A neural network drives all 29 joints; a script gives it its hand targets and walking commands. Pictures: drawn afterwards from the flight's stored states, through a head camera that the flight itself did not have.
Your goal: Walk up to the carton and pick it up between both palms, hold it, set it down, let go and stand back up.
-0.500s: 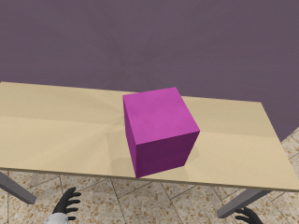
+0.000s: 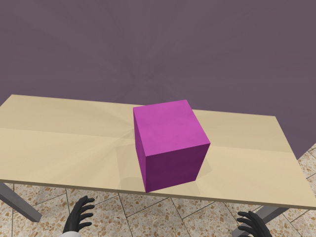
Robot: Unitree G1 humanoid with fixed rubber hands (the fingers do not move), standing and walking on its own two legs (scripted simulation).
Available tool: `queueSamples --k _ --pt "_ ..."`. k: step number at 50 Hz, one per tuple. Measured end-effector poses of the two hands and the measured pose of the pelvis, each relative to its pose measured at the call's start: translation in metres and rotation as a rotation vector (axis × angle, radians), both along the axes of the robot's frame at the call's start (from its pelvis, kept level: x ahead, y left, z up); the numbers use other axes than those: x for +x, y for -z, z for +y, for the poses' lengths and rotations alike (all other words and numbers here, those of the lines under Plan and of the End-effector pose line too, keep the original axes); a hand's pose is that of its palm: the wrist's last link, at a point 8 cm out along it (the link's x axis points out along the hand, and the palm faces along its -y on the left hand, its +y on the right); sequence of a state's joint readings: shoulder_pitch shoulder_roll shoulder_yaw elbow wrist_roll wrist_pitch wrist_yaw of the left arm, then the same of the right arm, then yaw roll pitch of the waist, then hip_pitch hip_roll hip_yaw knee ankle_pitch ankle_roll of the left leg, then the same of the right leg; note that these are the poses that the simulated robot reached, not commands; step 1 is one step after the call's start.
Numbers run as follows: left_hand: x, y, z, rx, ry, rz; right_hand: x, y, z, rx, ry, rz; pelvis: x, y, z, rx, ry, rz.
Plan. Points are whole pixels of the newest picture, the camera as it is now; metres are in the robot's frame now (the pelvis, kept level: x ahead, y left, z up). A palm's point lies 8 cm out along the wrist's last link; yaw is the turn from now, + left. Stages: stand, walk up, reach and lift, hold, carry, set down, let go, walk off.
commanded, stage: reach and lift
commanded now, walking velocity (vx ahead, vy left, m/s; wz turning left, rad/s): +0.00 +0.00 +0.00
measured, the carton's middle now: (166, 146) +0.40 +0.00 -0.04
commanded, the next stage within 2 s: none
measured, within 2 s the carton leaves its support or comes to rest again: neither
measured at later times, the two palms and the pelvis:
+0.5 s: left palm (82, 222) +0.17 +0.20 -0.03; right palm (256, 230) +0.18 -0.23 -0.04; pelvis +0.02 +0.00 +0.00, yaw +0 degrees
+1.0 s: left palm (96, 205) +0.20 +0.17 -0.01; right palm (256, 206) +0.22 -0.23 -0.01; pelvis +0.01 -0.02 +0.00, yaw +0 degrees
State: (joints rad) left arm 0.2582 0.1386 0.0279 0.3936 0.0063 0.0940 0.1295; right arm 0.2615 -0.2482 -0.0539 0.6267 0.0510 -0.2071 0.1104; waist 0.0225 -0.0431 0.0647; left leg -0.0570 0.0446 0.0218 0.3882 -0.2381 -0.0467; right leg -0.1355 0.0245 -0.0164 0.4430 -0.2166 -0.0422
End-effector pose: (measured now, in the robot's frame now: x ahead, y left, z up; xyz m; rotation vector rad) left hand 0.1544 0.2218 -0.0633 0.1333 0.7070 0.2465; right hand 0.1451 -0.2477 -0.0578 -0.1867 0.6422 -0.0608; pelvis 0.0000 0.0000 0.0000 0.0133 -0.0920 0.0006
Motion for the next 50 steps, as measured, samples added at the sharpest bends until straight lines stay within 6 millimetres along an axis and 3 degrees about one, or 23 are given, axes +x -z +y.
queueSamples --k 7,26,36,41,50 --pt "0.002 -0.004 -0.009 -0.011 -0.016 -0.056 0.013 -0.008 -0.004 0.028 -0.014 -0.027 0.005 -0.001 0.003 -0.007 0.007 -0.002" --pt "0.011 -0.030 -0.028 -0.036 -0.042 -0.253 0.032 -0.019 0.023 0.145 -0.054 -0.204 0.022 0.001 0.005 -0.014 -0.004 0.007" --pt "0.024 -0.049 -0.051 -0.064 -0.050 -0.369 0.039 -0.031 0.011 0.145 -0.080 -0.262 0.017 0.002 -0.001 -0.008 0.001 0.017" --pt "0.032 -0.052 -0.060 -0.069 -0.062 -0.397 0.048 -0.038 0.015 0.153 -0.129 -0.293 0.014 0.003 -0.007 -0.001 0.004 0.032" --pt "0.043 -0.057 -0.056 -0.045 -0.079 -0.387 0.077 -0.048 0.021 0.177 -0.135 -0.328 0.007 0.003 -0.016 0.009 0.000 0.030"
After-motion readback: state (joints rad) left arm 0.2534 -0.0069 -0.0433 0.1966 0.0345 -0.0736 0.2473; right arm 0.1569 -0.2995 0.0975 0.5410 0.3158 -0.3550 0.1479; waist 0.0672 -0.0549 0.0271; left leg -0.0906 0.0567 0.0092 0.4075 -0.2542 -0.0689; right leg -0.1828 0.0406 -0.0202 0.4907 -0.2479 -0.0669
